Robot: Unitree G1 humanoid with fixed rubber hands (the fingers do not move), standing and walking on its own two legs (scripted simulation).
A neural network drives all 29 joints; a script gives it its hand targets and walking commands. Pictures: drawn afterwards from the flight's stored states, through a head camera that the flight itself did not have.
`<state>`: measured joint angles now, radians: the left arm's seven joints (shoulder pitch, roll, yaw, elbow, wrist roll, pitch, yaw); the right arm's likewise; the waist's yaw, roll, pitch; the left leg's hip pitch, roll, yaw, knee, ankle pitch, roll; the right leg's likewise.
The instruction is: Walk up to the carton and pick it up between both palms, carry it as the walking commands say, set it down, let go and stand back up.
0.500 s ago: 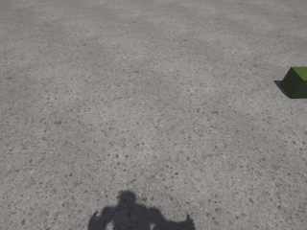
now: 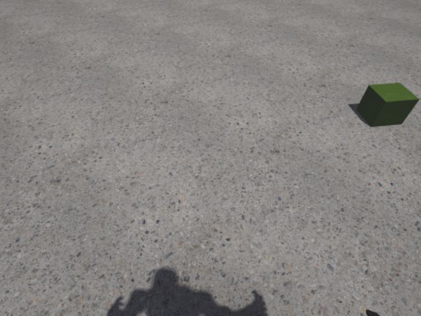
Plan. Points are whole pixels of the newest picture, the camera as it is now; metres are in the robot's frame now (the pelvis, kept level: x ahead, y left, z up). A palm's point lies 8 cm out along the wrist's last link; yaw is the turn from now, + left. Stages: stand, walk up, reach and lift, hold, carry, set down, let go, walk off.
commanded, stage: walk up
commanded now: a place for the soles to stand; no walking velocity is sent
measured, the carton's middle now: (385, 104) +1.70 -1.21 -0.66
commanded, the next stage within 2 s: none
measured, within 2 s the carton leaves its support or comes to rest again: neither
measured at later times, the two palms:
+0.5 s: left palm (143, 237) +0.32 +0.20 -0.11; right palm out of the picture +0.17 -0.42 -0.09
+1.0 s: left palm (251, 124) +0.72 -0.08 -0.08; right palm out of the picture +0.21 -0.51 -0.12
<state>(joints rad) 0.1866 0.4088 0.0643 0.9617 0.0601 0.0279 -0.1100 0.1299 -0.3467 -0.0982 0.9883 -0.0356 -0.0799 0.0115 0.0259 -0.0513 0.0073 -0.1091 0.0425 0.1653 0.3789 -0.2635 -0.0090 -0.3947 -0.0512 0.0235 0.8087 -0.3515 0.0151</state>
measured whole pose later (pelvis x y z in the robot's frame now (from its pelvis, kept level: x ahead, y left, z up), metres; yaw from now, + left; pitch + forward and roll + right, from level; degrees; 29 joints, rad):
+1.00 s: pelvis +0.39 -0.24 -0.02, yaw -33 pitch +0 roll +0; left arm 0.06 0.44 0.08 0.80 -0.01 -0.07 -0.09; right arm 0.36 -0.45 -0.04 0.92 0.01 -0.08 0.03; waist -0.07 0.00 0.06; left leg -0.32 0.14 0.03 1.13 -0.42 0.03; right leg -0.42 -0.01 -0.06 0.64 -0.22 -0.04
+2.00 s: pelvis +0.81 -0.52 -0.01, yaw -35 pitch -1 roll -1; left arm 0.29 0.45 0.05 0.88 0.02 -0.08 -0.05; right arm 0.25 -0.43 -0.07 0.93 -0.01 -0.08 0.10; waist 0.04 0.01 0.02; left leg -0.45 0.08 0.06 0.61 -0.21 0.01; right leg -0.18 -0.06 -0.13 0.58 -0.38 0.00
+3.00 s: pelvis +1.13 -0.78 -0.02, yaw -34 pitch -1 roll -1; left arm 0.29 0.41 0.07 0.87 0.03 -0.10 -0.04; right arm 0.30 -0.44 -0.08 0.92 -0.01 -0.04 0.04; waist 0.00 0.04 0.02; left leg -0.43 0.04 -0.02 1.03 -0.45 0.05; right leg -0.39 -0.03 -0.10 0.68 -0.28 -0.03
